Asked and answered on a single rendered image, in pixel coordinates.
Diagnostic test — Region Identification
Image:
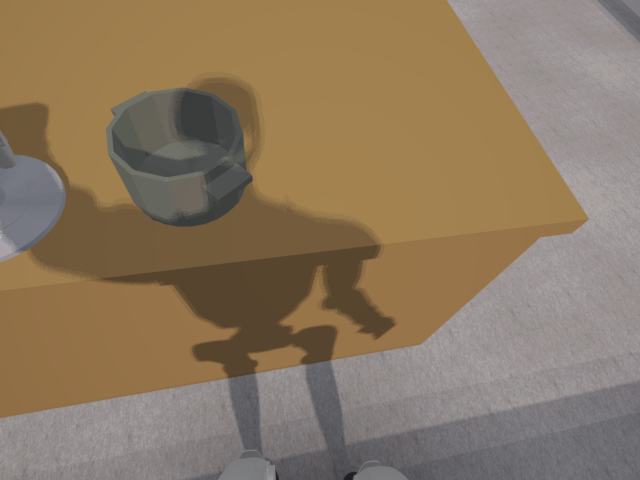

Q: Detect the right robot shin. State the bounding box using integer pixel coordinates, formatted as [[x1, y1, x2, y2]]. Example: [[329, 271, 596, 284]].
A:
[[356, 461, 381, 475]]

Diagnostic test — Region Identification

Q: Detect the table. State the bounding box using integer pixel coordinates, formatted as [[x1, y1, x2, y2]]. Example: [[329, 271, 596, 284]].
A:
[[0, 0, 589, 418]]

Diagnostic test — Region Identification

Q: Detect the robot left thigh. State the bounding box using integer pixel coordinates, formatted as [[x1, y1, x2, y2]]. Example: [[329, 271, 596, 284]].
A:
[[218, 457, 276, 480]]

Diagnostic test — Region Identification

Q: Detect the lid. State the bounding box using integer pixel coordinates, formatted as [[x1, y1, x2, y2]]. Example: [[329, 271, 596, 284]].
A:
[[0, 155, 66, 262]]

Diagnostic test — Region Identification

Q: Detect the pot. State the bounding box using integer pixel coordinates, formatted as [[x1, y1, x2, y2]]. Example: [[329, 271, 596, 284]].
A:
[[106, 87, 253, 227]]

